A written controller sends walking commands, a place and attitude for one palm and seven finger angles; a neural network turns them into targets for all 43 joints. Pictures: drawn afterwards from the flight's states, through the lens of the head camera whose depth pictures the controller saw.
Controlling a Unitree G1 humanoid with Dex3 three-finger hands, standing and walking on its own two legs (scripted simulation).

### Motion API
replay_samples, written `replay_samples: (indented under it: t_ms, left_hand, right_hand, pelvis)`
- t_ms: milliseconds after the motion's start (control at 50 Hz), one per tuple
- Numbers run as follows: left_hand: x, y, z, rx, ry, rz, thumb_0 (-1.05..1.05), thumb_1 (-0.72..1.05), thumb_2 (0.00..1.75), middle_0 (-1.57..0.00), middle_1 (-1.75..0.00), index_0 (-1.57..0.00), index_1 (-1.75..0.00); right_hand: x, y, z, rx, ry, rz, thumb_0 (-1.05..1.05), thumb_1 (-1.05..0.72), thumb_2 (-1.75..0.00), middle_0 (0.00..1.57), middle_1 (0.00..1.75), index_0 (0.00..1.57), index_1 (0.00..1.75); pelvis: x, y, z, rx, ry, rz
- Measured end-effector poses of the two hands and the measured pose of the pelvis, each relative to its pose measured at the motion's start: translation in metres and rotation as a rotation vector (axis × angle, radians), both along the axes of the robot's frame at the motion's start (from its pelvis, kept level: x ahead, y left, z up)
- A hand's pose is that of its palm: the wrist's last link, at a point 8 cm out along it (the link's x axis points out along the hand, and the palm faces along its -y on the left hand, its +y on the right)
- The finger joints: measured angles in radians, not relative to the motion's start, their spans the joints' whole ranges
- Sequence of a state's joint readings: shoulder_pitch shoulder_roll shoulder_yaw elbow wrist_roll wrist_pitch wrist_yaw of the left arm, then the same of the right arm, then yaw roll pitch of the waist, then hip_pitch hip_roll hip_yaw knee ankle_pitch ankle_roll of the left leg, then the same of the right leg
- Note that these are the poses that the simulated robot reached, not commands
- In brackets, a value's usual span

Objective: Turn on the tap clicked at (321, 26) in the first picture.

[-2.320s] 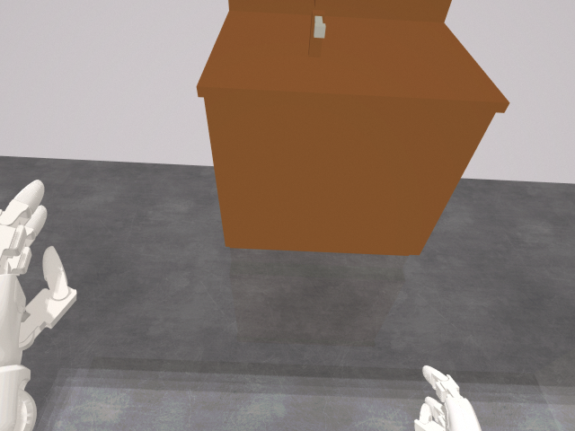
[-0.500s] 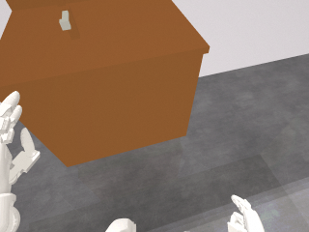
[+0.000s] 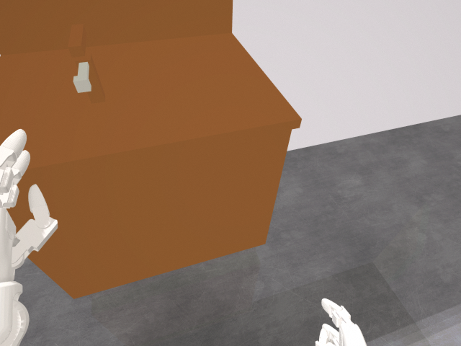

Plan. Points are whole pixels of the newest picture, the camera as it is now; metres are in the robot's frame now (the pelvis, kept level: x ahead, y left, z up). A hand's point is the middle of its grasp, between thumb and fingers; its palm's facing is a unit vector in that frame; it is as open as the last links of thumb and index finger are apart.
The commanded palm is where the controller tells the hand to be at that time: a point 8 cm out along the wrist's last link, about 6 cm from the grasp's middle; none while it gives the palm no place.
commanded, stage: take the last steps up to it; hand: left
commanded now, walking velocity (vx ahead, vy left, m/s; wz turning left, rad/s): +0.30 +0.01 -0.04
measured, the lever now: (82, 83) +0.60 +0.37 +0.15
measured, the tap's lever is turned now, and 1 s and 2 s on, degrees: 0 0 0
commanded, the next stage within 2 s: come to a stop and stand still in 0.56 s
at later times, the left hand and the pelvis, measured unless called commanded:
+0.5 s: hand (119, 162) +0.33 +0.19 +0.19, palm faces +0.40 -0.82 -0.41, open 7.4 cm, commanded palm +0.27 +0.24 +0.18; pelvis +0.11 -0.04 +0.00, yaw +1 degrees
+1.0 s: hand (154, 138) +0.40 +0.16 +0.17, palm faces +0.42 -0.79 -0.45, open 7.4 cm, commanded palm +0.33 +0.20 +0.18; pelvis +0.18 -0.08 +0.00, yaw +1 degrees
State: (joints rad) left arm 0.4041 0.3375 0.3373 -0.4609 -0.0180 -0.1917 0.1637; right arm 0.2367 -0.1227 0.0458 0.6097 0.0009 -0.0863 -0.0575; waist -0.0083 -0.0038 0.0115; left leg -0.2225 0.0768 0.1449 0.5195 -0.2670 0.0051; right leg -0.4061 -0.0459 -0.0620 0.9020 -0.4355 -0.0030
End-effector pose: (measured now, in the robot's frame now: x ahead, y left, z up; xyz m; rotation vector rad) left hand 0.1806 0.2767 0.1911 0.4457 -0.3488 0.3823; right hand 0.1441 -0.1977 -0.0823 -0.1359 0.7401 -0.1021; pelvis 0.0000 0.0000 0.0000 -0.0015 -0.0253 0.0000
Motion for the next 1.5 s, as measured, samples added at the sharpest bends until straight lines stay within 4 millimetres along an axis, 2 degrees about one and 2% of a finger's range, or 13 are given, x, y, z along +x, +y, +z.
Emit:
replay_samples:
  t_ms: [100, 220, 320, 420, 520, 640, 740, 840, 940, 1080, 1200, 1380, 1500]
  left_hand:
    - [0.015, -0.025, 0.013, 0.097, 0.021, -0.011, 0.01, 0.89, 0.90, -0.20, -0.30, -0.21, -0.30]
    - [0.046, -0.043, -0.003, 0.084, 0.049, 0.040, 0.01, 0.89, 0.90, -0.21, -0.30, -0.21, -0.30]
    - [0.069, -0.053, -0.013, 0.036, 0.113, 0.026, 0.01, 0.89, 0.90, -0.21, -0.30, -0.21, -0.30]
    - [0.090, -0.059, -0.002, 0.058, 0.070, -0.029, 0.01, 0.89, 0.90, -0.21, -0.30, -0.21, -0.30]
    - [0.111, -0.045, 0.008, 0.079, -0.029, -0.042, 0.01, 0.89, 0.90, -0.21, -0.30, -0.22, -0.30]
    - [0.146, -0.023, 0.002, 0.042, -0.043, 0.006, 0.01, 0.89, 0.90, -0.21, -0.30, -0.21, -0.30]
    - [0.161, -0.038, 0.003, 0.024, 0.012, -0.011, 0.01, 0.89, 0.90, -0.20, -0.30, -0.21, -0.30]
    - [0.165, -0.062, 0.005, 0.082, 0.063, -0.016, 0.01, 0.89, 0.90, -0.20, -0.30, -0.21, -0.30]
    - [0.172, -0.078, 0.002, 0.082, 0.096, 0.041, 0.01, 0.89, 0.90, -0.21, -0.30, -0.21, -0.30]
    - [0.173, -0.092, -0.004, 0.070, 0.152, 0.032, 0.01, 0.89, 0.90, -0.21, -0.30, -0.21, -0.30]
    - [0.149, -0.090, 0.002, 0.090, 0.129, 0.008, 0.01, 0.89, 0.90, -0.21, -0.30, -0.22, -0.30]
    - [0.095, -0.056, 0.005, 0.056, 0.004, 0.056, 0.01, 0.89, 0.90, -0.21, -0.30, -0.21, -0.30]
    - [0.085, -0.049, -0.004, -0.015, -0.004, 0.131, 0.01, 0.89, 0.90, -0.20, -0.30, -0.21, -0.30]
  right_hand:
    - [0.018, -0.009, -0.012, 0.054, 0.016, 0.013, 0.01, -0.90, -0.90, 0.20, 0.30, 0.20, 0.30]
    - [0.045, -0.057, -0.037, 0.008, 0.092, 0.013, 0.01, -0.90, -0.90, 0.20, 0.30, 0.20, 0.30]
    - [0.064, -0.098, -0.017, -0.077, 0.114, -0.033, 0.01, -0.90, -0.90, 0.20, 0.30, 0.20, 0.30]
    - [0.088, -0.119, 0.006, -0.162, 0.089, -0.053, 0.01, -0.91, -0.90, 0.20, 0.30, 0.20, 0.30]
    - [0.119, -0.112, 0.013, -0.199, 0.037, -0.070, 0.01, -0.91, -0.90, 0.19, 0.30, 0.20, 0.30]
    - [0.153, -0.073, 0.010, -0.105, -0.012, -0.065, 0.01, -0.91, -0.90, 0.19, 0.30, 0.20, 0.30]
    - [0.170, -0.042, 0.004, -0.002, -0.006, 0.003, 0.01, -0.90, -0.90, 0.20, 0.30, 0.20, 0.30]
    - [0.180, -0.041, -0.009, 0.053, 0.011, 0.054, 0.01, -0.90, -0.90, 0.20, 0.30, 0.20, 0.30]
    - [0.190, -0.069, -0.023, 0.050, 0.039, 0.061, 0.01, -0.90, -0.90, 0.20, 0.30, 0.20, 0.30]
    - [0.191, -0.122, -0.008, -0.049, 0.038, -0.005, 0.01, -0.90, -0.90, 0.20, 0.30, 0.20, 0.30]
    - [0.177, -0.142, 0.008, -0.128, 0.026, -0.031, 0.01, -0.91, -0.90, 0.19, 0.30, 0.20, 0.30]
    - [0.139, -0.110, 0.011, -0.127, 0.016, -0.011, 0.01, -0.91, -0.90, 0.19, 0.30, 0.20, 0.30]
    - [0.122, -0.075, -0.002, -0.021, 0.008, 0.049, 0.01, -0.90, -0.90, 0.20, 0.30, 0.20, 0.30]
  pelvis:
    - [0.022, -0.020, -0.001, -0.003, 0.005, -0.011]
    - [0.046, -0.043, -0.012, 0.006, -0.005, 0.012]
    - [0.067, -0.051, -0.001, 0.022, 0.012, 0.010]
    - [0.090, -0.052, 0.004, 0.024, 0.025, 0.013]
    - [0.119, -0.040, -0.005, -0.001, 0.017, 0.006]
    - [0.145, -0.034, -0.005, 0.006, 0.011, 0.003]
    - [0.159, -0.039, 0.001, -0.003, 0.018, 0.006]
    - [0.172, -0.058, -0.003, 0.019, 0.007, 0.010]
    - [0.179, -0.076, -0.005, 0.008, 0.005, 0.019]
    - [0.168, -0.086, 0.004, 0.057, 0.030, 0.022]
    - [0.151, -0.085, 0.003, 0.055, 0.038, 0.030]
    - [0.126, -0.067, -0.002, 0.022, 0.002, 0.034]
    - [0.120, -0.071, -0.002, 0.007, -0.011, 0.040]
